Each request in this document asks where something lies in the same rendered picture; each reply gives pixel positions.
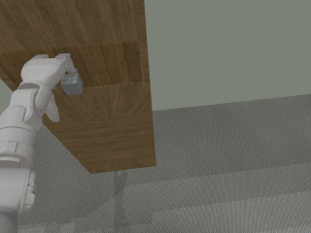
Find robot left forearm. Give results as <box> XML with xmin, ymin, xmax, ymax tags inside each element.
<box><xmin>0</xmin><ymin>80</ymin><xmax>52</xmax><ymax>169</ymax></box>

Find left robot upper arm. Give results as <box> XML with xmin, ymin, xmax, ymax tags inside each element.
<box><xmin>0</xmin><ymin>167</ymin><xmax>37</xmax><ymax>233</ymax></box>

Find handle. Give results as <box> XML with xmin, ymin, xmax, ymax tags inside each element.
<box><xmin>60</xmin><ymin>68</ymin><xmax>84</xmax><ymax>95</ymax></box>

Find left robot hand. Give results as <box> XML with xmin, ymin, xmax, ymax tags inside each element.
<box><xmin>20</xmin><ymin>53</ymin><xmax>76</xmax><ymax>122</ymax></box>

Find drawer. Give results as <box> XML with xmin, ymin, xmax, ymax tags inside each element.
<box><xmin>0</xmin><ymin>40</ymin><xmax>143</xmax><ymax>91</ymax></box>

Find cabinet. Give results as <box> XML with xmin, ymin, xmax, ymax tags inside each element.
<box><xmin>0</xmin><ymin>0</ymin><xmax>156</xmax><ymax>174</ymax></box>

